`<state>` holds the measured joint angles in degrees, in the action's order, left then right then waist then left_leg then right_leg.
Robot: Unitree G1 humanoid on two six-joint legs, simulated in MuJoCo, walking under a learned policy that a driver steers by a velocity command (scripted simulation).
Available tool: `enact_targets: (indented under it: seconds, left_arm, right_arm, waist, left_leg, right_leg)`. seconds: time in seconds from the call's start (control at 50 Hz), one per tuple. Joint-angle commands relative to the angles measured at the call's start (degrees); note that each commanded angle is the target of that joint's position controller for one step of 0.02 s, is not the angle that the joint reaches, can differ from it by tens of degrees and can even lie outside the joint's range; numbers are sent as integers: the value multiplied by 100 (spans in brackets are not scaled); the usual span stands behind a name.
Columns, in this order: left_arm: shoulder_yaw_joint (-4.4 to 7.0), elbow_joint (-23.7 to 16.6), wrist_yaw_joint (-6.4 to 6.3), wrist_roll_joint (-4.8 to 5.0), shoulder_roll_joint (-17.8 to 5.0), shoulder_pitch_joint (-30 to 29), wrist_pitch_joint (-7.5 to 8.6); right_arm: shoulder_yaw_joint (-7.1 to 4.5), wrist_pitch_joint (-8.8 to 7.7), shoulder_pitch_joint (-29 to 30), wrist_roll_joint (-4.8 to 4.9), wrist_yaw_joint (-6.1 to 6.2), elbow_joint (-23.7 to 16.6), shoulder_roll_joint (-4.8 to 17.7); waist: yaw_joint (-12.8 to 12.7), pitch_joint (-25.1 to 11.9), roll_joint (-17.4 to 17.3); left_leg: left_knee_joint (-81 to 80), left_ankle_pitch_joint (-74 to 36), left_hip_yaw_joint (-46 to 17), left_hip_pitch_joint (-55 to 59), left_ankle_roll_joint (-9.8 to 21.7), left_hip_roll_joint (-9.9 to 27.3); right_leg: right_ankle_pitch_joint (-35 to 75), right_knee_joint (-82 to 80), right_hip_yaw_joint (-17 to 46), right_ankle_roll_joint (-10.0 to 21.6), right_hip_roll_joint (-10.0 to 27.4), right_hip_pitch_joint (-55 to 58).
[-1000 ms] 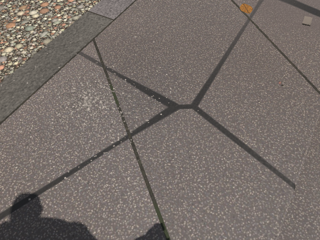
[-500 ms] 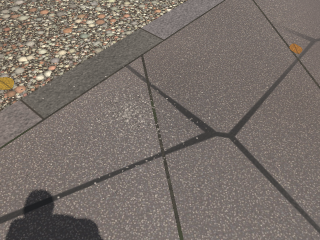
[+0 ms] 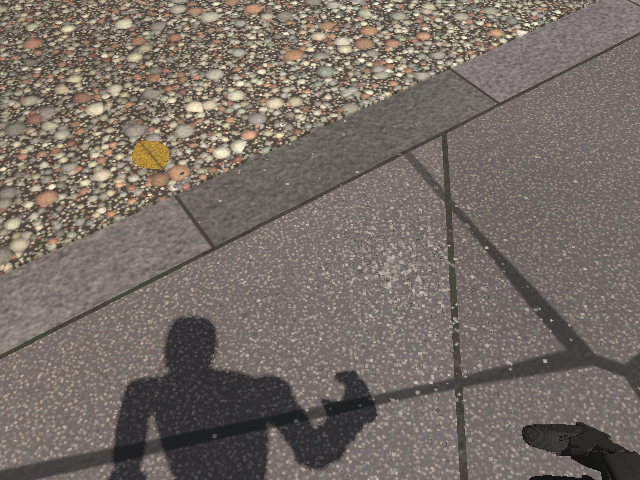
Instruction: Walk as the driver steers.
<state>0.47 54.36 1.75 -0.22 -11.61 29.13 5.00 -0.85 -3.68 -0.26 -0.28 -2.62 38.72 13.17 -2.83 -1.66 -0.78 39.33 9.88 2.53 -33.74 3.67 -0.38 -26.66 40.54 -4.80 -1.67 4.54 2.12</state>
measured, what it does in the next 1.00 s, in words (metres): walks ahead, turning right: right foot, then left foot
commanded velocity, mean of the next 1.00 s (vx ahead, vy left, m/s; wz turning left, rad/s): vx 0.49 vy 0.00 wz -0.47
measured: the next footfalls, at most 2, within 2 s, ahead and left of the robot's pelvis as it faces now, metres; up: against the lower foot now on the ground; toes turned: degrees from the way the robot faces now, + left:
right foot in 0.46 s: +0.40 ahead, -0.18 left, +0.00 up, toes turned -18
left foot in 0.96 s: +0.74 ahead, -0.11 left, +0.00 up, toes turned -34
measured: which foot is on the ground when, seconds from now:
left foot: down 0.00-0.48, up 0.50-0.94, down 0.96-1.00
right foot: up 0.00-0.44, down 0.46-0.96, up 0.98-1.00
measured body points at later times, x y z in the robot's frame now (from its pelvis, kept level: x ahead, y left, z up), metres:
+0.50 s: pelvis +0.27 -0.07 +0.00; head +0.31 -0.09 +0.45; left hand +0.52 +0.14 -0.08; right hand +0.25 -0.36 -0.13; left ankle +0.12 +0.11 -0.67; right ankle +0.36 -0.17 -0.71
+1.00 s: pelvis +0.56 -0.13 +0.01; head +0.58 -0.14 +0.46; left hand +0.76 +0.09 -0.10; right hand +0.62 -0.46 -0.06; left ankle +0.70 -0.09 -0.71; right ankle +0.36 -0.17 -0.67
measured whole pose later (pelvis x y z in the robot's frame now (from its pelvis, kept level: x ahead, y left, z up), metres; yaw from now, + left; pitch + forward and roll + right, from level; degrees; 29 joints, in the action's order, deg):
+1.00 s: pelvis +0.56 -0.13 +0.01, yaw -32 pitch +3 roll +1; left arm 5.2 41.4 -1.4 1.3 -16.8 20.4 1.8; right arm -3.5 -7.5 -2.3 -0.8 -1.7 40.7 15.1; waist -2.9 0.1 1.3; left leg 31.2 7.5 -0.8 -27.4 0.5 -2.5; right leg -29.8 49.0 12.4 1.6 -5.3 -11.2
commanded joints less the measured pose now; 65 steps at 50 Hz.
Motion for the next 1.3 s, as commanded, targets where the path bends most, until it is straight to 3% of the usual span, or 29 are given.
enact_targets:
  seconds: [0.02,0.04,0.06,0.1,0.18,0.28,0.38,0.42,0.46,0.48,0.5,0.52,0.54,0.56,0.58,0.6,0.66,0.76,0.86,0.94,0.96,0.98,1.0,1.02,1.06,1.1,1.16,1.2,1.3]
  left_arm:
    - [284,-647,-144,442,-821,-385,166]
    - [270,-906,-184,457,-769,-923,149]
    - [300,-985,-234,343,-733,-1161,102]
    - [354,-950,-263,295,-587,-741,-137]
    - [393,-1120,-316,217,-536,-982,-367]
    - [317,-1430,-110,119,-468,-1961,-280]
    - [345,-1856,76,123,-658,-2634,-293]
    - [450,-1925,99,103,-848,-2408,-322]
    - [750,-1576,40,150,-1336,-910,-340]
    - [942,-1448,-94,169,-1950,-150,-392]
    - [926,-1613,-66,203,-2244,-524,-305]
    - [764,-1717,-11,165,-1707,-424,-241]
    - [689,-1683,-18,110,-1435,-577,-181]
    - [643,-1724,-20,118,-1300,-953,-146]
    - [584,-1784,-44,99,-1110,-1286,-133]
    - [561,-1878,-73,38,-1092,-1454,-123]
    - [583,-1891,-160,94,-1165,-1432,-89]
    - [646,-1762,-281,150,-1320,-1100,-152]
    - [667,-1611,-292,185,-1276,-799,-224]
    - [604,-1691,-304,125,-1031,-1015,-256]
    - [487,-1804,-290,43,-737,-1038,-239]
    - [402,-1822,-312,173,-415,-71,-196]
    - [450,-1679,-345,216,-902,73,-182]
    - [539,-1715,-357,198,-1249,-552,-218]
    - [549,-1934,-380,11,-1225,-1365,-285]
    - [498,-1944,-338,31,-916,-1286,-342]
    - [359,-1927,-350,22,-526,-1329,-415]
    - [337,-1869,-351,20,-563,-1410,-443]
    - [379,-1915,-322,17,-698,-1923,-532]
  right_arm:
    - [-442,18,-2499,72,253,331,1227]
    - [-389,-7,-1920,104,279,327,956]
    - [-316,-56,-1584,88,259,417,662]
    - [-278,-193,-1191,-4,219,487,375]
    - [-372,-338,-975,-94,245,683,610]
    - [-458,-317,-1163,-27,377,756,967]
    - [-611,-92,-1537,145,387,929,1305]
    - [-666,4,-1487,194,401,912,1452]
    - [-623,93,-1373,211,409,872,1372]
    - [-475,45,-1513,7,402,721,989]
    - [-276,-144,-1813,-38,324,386,422]
    - [-379,-362,-1208,170,228,347,943]
    - [-389,-459,-816,313,190,218,1007]
    - [-362,-496,-741,209,237,216,895]
    - [-404,-462,-721,56,286,255,944]
    - [-431,-393,-826,33,280,230,963]
    - [-426,-225,-806,-29,287,180,827]
    - [-291,-223,193,-17,247,-95,538]
    - [-369,-341,571,85,130,-283,792]
    - [-558,-466,-570,29,115,-19,1081]
    - [-631,-489,-1319,-115,145,36,1365]
    - [-747,-422,-1856,-219,142,221,1847]
    - [-663,-390,-1917,-17,102,255,1413]
    - [-545,-351,-1541,15,126,115,1022]
    - [-384,-258,-1010,-60,126,90,687]
    - [-301,-269,-918,-90,124,246,543]
    - [-347,-209,-783,-56,178,439,808]
    - [-409,-132,-726,-11,207,508,1037]
    - [-344,10,-801,87,229,703,979]
  waist:
    - [1173,-1970,-626]
    - [895,-1086,-501]
    - [698,-540,-371]
    - [263,-208,-674]
    - [63,415,-384]
    - [347,465,-56]
    - [562,652,-23]
    - [363,371,-239]
    - [-445,-430,-143]
    - [-599,-936,805]
    - [21,-1646,1940]
    - [-397,-1819,1037]
    - [-367,-1120,760]
    - [-76,-625,96]
    - [121,-422,7]
    - [289,-332,245]
    - [395,-199,174]
    - [47,53,475]
    - [-108,119,635]
    - [492,-312,821]
    - [813,-997,346]
    - [455,-1714,-1558]
    - [540,-1695,-1506]
    - [668,-1027,-833]
    - [512,-394,-168]
    - [231,-308,-387]
    - [106,-474,-603]
    - [137,-707,-617]
    - [250,-500,-538]
  left_leg:
    - [-1469,-2093,-3138,5158,1308,2132]
    - [-1681,-1877,-2339,4137,1039,1979]
    - [-2071,-1501,-1753,3277,888,1781]
    - [-2733,-382,-1077,2150,771,1520]
    - [-3305,-581,-253,1482,791,1499]
    - [-3290,-1056,587,2004,642,1356]
    - [-2803,-1714,698,3544,488,1826]
    - [-1989,-3640,874,3847,340,1790]
    - [230,-4417,1164,3361,42,1348]
    - [2209,-2102,1189,1753,-266,988]
    - [4142,2202,144,-596,-571,-332]
    - [4445,2053,-832,-1274,-404,-34]
    - [4236,1579,-763,-1529,-252,193]
    - [3677,1128,-751,-1278,-222,468]
    - [3191,875,-737,-869,-244,653]
    - [3000,761,-772,-503,-301,725]
    - [2172,482,-633,-339,-552,669]
    - [-60,-1139,-521,20,-739,271]
    - [-978,-1222,-697,380,-601,77]
    - [-1369,-737,-523,1940,-160,69]
    - [-1223,-1017,-1305,3263,208,914]
    - [-1491,-1210,-3819,5190,1344,2201]
    - [-1860,-699,-4790,5222,1516,2492]
    - [-1840,-1201,-3888,4570,1305,2255]
    - [-1758,-3073,-2423,3233,1082,1784]
    - [-1886,-3858,-1688,2660,901,1399]
    - [-2013,-4543,-1141,2320,953,1261]
    - [-2063,-4417,-941,2232,937,1246]
    - [-1972,-2582,-928,2196,748,1194]
  right_leg:
    - [-271,4470,1401,66,-443,-4033]
    - [317,4110,1187,130,-87,-4344]
    - [655,3784,1018,151,118,-4278]
    - [1093,3542,994,197,402,-3564]
    - [1626,2978,1074,126,488,-3975]
    - [3194,724,618,206,338,-3764]
    - [2402,-208,369,539,214,-4200]
    - [1720,-279,-17,757,-173,-3616]
    - [1820,-793,-254,1106,-802,-1516]
    - [2173,-876,1380,1498,185,180]
    - [757,-2025,4867,2683,1352,1821]
    - [419,-2531,5062,2449,1429,1940]
    - [792,-2451,4227,2178,1272,1386]
    - [1589,-2408,3506,1980,1040,482]
    - [2192,-2456,2974,1846,832,-186]
    - [2646,-2544,2809,1876,734,-673]
    - [3271,-2704,2288,1861,483,-1183]
    - [2791,-2628,1817,1518,71,-1564]
    - [2077,-2126,2461,1362,293,-1174]
    - [2836,-958,2540,1037,61,-1076]
    - [2433,542,2133,771,-307,-1642]
    - [-137,2615,1503,237,-1223,-3633]
    - [-865,3516,1732,113,-1002,-4357]
    - [-474,3844,1778,46,-815,-4471]
    - [-60,3451,1488,-11,-513,-4111]
    - [47,2582,1339,5,-287,-3549]
    - [507,1093,955,-123,-277,-2867]
    - [1160,420,820,-134,-290,-2344]
    - [1917,-899,713,58,-361,-1680]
